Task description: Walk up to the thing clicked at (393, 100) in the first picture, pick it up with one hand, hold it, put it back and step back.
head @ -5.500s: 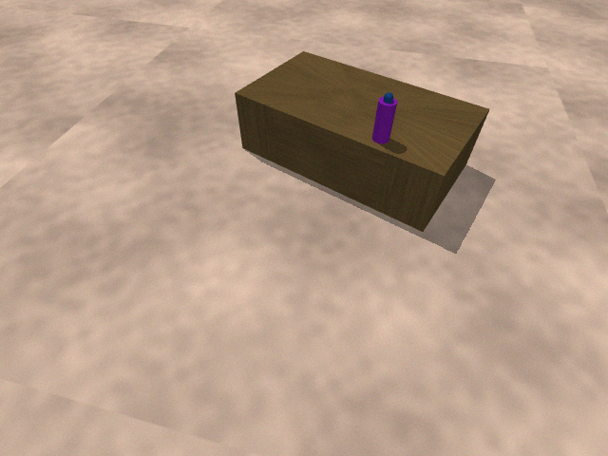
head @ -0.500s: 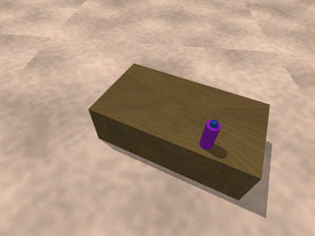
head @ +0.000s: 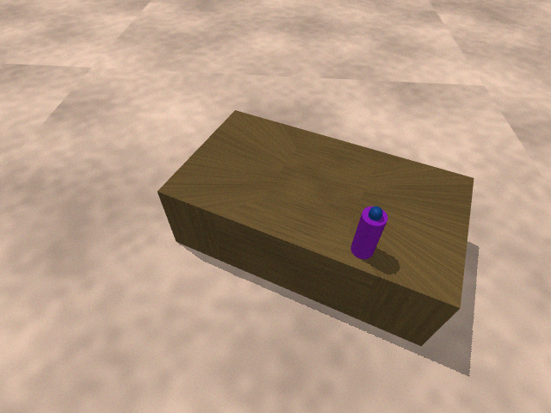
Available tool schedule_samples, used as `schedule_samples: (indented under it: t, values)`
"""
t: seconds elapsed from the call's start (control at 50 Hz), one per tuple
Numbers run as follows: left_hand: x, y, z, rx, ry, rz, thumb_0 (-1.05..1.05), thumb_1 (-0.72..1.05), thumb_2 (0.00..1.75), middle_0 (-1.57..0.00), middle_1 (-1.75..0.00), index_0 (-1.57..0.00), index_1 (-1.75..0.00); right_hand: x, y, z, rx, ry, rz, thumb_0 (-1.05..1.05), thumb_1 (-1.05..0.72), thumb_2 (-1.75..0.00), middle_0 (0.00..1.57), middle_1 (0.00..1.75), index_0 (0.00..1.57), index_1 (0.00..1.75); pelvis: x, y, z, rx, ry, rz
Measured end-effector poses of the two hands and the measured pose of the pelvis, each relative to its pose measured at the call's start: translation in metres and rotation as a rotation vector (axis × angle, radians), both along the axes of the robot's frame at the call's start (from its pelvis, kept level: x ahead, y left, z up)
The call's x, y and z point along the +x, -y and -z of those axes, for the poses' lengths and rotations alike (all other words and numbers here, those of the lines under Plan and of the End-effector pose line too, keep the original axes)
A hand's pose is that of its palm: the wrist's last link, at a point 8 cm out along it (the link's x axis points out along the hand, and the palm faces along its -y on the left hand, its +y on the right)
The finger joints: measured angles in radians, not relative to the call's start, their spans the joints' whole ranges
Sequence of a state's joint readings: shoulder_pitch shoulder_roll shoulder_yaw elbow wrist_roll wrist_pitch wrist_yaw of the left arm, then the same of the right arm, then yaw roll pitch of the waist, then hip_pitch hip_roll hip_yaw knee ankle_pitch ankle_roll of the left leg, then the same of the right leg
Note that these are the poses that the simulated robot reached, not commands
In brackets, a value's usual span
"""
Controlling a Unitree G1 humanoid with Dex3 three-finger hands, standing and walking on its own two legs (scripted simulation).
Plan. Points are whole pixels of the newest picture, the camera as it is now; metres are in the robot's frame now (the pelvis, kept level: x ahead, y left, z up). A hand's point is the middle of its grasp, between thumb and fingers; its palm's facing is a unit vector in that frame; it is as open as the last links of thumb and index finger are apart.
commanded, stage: stand
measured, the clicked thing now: (369, 230) +0.67 -0.26 -0.34
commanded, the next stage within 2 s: none
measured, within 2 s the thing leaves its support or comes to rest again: neither
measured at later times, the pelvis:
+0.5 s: pelvis +0.00 +0.00 +0.00, yaw +0 degrees
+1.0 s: pelvis +0.00 +0.01 +0.00, yaw -1 degrees
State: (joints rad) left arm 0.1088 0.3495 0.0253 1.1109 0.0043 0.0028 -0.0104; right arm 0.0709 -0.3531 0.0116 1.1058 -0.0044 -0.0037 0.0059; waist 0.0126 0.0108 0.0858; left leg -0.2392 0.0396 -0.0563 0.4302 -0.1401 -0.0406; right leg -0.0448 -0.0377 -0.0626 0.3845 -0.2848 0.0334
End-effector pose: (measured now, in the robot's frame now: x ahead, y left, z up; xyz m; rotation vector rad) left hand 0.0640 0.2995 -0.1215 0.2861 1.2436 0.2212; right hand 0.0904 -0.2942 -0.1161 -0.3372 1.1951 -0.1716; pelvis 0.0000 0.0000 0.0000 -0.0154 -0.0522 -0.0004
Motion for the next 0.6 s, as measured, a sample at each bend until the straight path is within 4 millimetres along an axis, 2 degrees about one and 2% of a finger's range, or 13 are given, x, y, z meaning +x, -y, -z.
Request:
schedule_samples:
  t: [0.18,0.42,0.6]
  values:
    - [-0.005,-0.004,-0.003,0.006,0.007,0.016,0.0,0.9,0.9,-0.21,-0.29,-0.21,-0.3,-0.008,-0.005,-0.001,0.015,0.006,0.009,0.0,-0.9,-0.89,0.2,0.3,0.21,0.3,-0.006,-0.003,-0.002,0.0,0.003,0.003]
    - [-0.019,-0.005,0.0,0.001,-0.044,0.016,0.0,0.9,0.9,-0.21,-0.29,-0.21,-0.3,-0.029,0.001,-0.001,0.0,-0.052,0.04,0.0,-0.91,-0.89,0.2,0.3,0.21,0.3,-0.006,-0.004,-0.002,0.004,-0.011,0.005]
    - [-0.015,-0.004,0.001,0.001,-0.052,0.019,0.0,0.9,0.9,-0.21,-0.29,-0.21,-0.3,-0.026,0.001,0.0,0.003,-0.06,0.045,0.01,-0.91,-0.89,0.2,0.3,0.21,0.3,0.0,-0.003,-0.003,0.005,-0.016,0.012]
